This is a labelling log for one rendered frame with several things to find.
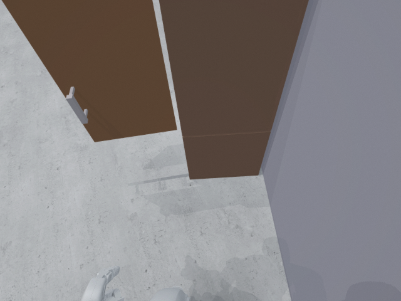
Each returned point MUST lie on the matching robot left hand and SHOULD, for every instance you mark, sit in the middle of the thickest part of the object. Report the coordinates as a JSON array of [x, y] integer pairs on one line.
[[95, 290]]

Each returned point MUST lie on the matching handle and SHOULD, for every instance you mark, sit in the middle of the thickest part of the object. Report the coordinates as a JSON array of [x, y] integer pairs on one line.
[[76, 107]]

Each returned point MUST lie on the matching cupboard door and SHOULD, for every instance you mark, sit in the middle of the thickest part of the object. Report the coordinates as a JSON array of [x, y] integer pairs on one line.
[[110, 52]]

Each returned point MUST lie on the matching robot left thigh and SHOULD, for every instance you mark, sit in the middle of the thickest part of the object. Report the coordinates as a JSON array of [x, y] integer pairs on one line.
[[170, 294]]

